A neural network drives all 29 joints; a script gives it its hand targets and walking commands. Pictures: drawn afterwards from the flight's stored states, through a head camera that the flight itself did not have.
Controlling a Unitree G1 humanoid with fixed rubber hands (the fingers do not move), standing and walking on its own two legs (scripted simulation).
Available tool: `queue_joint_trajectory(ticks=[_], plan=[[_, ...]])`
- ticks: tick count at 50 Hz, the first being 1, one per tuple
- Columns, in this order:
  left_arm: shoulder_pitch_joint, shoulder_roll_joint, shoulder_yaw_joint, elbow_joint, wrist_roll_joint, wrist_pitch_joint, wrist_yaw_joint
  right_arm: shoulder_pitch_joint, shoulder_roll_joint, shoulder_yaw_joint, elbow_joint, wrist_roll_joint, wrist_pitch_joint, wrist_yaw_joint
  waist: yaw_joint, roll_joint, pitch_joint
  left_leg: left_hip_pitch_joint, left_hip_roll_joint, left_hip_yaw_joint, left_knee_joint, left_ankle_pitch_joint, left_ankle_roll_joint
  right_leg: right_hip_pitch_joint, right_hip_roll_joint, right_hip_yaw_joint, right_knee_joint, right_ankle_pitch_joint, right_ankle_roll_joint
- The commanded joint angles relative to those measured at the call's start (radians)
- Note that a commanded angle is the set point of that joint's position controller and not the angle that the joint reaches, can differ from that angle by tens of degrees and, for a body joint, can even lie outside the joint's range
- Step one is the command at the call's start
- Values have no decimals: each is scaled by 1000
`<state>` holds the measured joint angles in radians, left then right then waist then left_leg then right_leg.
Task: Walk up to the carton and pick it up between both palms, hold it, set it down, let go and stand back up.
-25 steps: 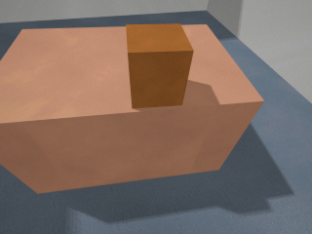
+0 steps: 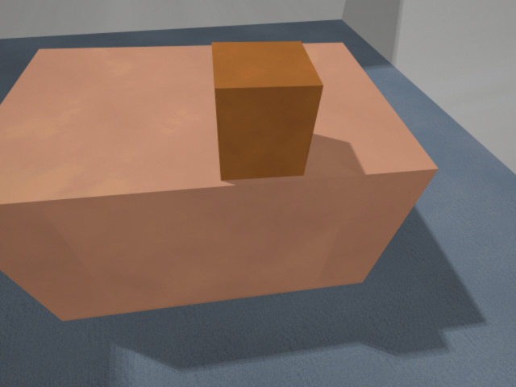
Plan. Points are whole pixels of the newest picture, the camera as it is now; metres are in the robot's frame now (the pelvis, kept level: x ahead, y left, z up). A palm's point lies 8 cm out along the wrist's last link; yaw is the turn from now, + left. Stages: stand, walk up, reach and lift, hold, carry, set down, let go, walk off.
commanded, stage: stand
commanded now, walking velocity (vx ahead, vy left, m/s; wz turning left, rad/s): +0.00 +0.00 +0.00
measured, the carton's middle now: (260, 112) +0.70 -0.01 +0.04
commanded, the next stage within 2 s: none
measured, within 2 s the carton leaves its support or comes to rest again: neither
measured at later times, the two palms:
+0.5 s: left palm out of the picture -0.03 +0.20 -0.15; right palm out of the picture -0.02 -0.19 -0.15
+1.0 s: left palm out of the picture -0.02 +0.21 -0.16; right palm out of the picture -0.02 -0.18 -0.15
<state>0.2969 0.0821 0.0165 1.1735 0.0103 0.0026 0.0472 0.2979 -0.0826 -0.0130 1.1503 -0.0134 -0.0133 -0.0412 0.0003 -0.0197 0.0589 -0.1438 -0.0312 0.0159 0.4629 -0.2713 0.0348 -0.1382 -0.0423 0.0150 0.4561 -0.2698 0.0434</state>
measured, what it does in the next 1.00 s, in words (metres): stands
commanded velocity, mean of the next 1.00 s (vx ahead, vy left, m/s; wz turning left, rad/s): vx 0.00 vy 0.00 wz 0.00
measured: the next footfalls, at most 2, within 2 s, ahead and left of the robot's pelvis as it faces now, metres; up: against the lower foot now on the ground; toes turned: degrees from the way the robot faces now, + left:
none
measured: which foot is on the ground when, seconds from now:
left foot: down 0.00-1.00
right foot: down 0.00-1.00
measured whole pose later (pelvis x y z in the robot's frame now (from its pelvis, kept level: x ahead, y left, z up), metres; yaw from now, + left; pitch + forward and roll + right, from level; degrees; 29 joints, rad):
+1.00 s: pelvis +0.01 +0.02 +0.00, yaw +0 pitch -2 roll +0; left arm 0.30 0.09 0.02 1.18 0.01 0.00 0.05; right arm 0.31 -0.08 -0.01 1.14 -0.01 -0.02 -0.04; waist 0.00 -0.03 0.06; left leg -0.13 -0.06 0.04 0.44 -0.27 0.07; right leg -0.13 -0.07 0.03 0.44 -0.27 0.08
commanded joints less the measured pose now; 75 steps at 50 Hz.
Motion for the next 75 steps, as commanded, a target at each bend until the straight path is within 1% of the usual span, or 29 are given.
queue_joint_trajectory(ticks=[1, 4, 5, 7, 10, 14, 15, 16, 19, 20, 23, 28, 32, 39, 40, 43, 49, 53, 56, 59, 61, 62, 63, 65, 66, 67, 68, 71, 75], plan=[[86, 56, 5, -6, 1, -5, 4, 88, -90, -13, -11, 2, -5, -5, -1, 19, 65, -46, 105, -92, -133, 169, 9, -49, -43, 27, -77, 149, -49], [101, 71, 7, -3, 0, -8, 3, 85, -73, -7, -13, 2, -6, -4, 1, 33, 73, -52, 102, -97, -131, 162, 9, -50, -43, 36, -85, 147, -46], [93, 87, 11, -7, 1, -7, 1, 82, -74, -6, -16, 1, -6, -4, 2, 12, 60, -54, 106, -100, -140, 150, 10, -46, -39, 28, -80, 141, -46], [93, 75, 11, -11, 1, -6, 1, 86, -76, -7, -17, 0, -9, -4, 1, 34, 52, -56, 109, -99, -135, 161, 13, -36, -46, 32, -83, 152, -45], [86, 76, 9, -8, -1, -8, 4, 91, -84, -11, -20, 1, -8, -3, -7, -3, 54, -44, 103, -96, -133, 165, 13, -50, -44, 33, -87, 146, -46], [93, 52, 4, -4, 1, -4, 5, 87, -77, -10, -17, 0, -9, -3, 0, 36, 75, -73, 105, -99, -146, 132, 9, -39, -44, 27, -82, 139, -40], [98, 66, 6, -5, 1, -2, 3, 91, -87, -12, -22, 2, -9, -1, -3, 8, 67, -73, 101, -98, -142, 136, 10, -43, -43, 24, -82, 129, -42], [102, 76, 10, -9, 0, -2, 2, 95, -83, -11, -15, 0, -10, -1, 4, 18, 60, -75, 103, -111, -149, 122, 12, -37, -41, 21, -75, 130, -41], [95, 70, 7, -4, 2, -4, 4, 83, -95, -15, -34, 4, -13, 0, -7, -2, 57, -55, 108, -110, -141, 164, 21, -47, -45, 27, -81, 146, -42], [96, 54, 5, -5, 0, -8, 3, 88, -81, -12, -28, 0, -14, -2, 3, 15, 45, -52, 107, -105, -134, 175, 21, -38, -45, 25, -80, 152, -39], [97, 82, 12, -6, -1, -9, 3, 92, -78, -10, -19, -3, -14, -1, -2, 27, 53, -49, 107, -105, -134, 194, 19, -35, -49, 29, -81, 160, -39], [84, 71, 10, -9, 1, -9, 2, 80, -91, -14, -26, 2, -16, -3, -3, 4, 49, -25, 111, -103, -136, 220, 24, -49, -49, 28, -81, 162, -41], [108, 58, 7, 0, -1, -5, 3, 92, -97, -15, -21, 0, -12, -2, 3, 36, 47, -27, 111, -104, -144, 200, 21, -41, -50, 19, -80, 152, -35], [93, 57, 9, 4, -2, -4, 2, 93, -95, -14, -23, 3, -14, -3, -3, 10, 56, -17, 112, -104, -144, 215, 25, -43, -50, 21, -82, 161, -29], [94, 71, 11, 2, -1, -5, 4, 99, -94, -15, -24, 2, -16, -3, -3, -10, 59, -24, 113, -107, -143, 220, 25, -45, -53, 20, -83, 161, -32], [101, 78, 14, 0, 2, 0, 2, 103, -93, -13, -21, 3, -14, -1, 3, 29, 58, -31, 108, -100, -157, 206, 21, -33, -50, 18, -77, 161, -28], [96, 50, 4, 14, 1, -3, 4, 106, -83, -13, -29, 5, -19, -1, -4, 5, 56, -12, 115, -109, -143, 246, 28, -39, -57, 22, -81, 164, -24], [86, 79, 9, 8, 0, -3, 5, 99, -97, -14, -30, 4, -20, 0, -9, 22, 54, -13, 107, -105, -149, 238, 30, -35, -59, 22, -83, 158, -22], [96, 61, 7, 13, -2, -3, 7, 98, -91, -15, -27, 3, -20, 1, -5, 2, 55, 1, 114, -106, -140, 281, 34, -36, -62, 20, -82, 174, -23], [89, 71, 12, 12, -2, 1, 5, 128, -86, -16, -21, 4, -23, 0, -14, 13, 36, 6, 121, -122, -156, 267, 28, -27, -51, 10, -68, 160, -19], [86, 66, 10, 8, -4, 2, 6, 114, -99, -17, -23, 5, -24, -3, -6, 35, 55, -7, 114, -113, -154, 288, 35, -36, -56, 11, -77, 156, -16], [90, 73, 12, 16, 0, 2, 5, 118, -81, -12, -20, 3, -22, -3, -5, 12, 58, 11, 120, -111, -149, 316, 33, -43, -55, 7, -71, 161, -16], [100, 53, 10, 16, -4, -1, 6, 107, -83, -13, -26, 0, -22, -4, 5, 41, 43, 13, 117, -108, -142, 324, 33, -32, -59, 10, -72, 166, -15], [110, 61, 7, 25, -4, 1, 8, 97, -95, -18, -32, 5, -23, -3, 0, -1, 59, 0, 114, -105, -144, 314, 36, -33, -63, 9, -77, 174, -13], [108, 52, 7, 29, -3, 4, 7, 113, -96, -16, -27, 0, -22, -4, -3, 22, 68, 4, 117, -113, -151, 289, 32, -41, -58, 8, -76, 159, -10], [99, 72, 10, 21, 0, 5, 9, 122, -85, -16, -25, 4, -22, -4, -6, 3, 66, 6, 118, -114, -154, 296, 33, -42, -60, 5, -75, 165, -12], [95, 69, 11, 20, -2, 6, 8, 130, -83, -13, -20, 5, -22, -5, -6, 26, 54, -4, 124, -124, -160, 293, 36, -27, -59, 8, -72, 159, -9], [86, 70, 12, 19, -3, 5, 8, 104, -104, -19, -29, 4, -23, -6, -4, 4, 56, -8, 118, -117, -159, 272, 39, -23, -65, 7, -77, 162, -12], [90, 54, 7, 22, -1, 4, 8, 124, -93, -19, -22, 8, -22, -6, -5, 25, 60, 3, 117, -118, -160, 307, 34, -25, -63, 1, -70, 162, -7]])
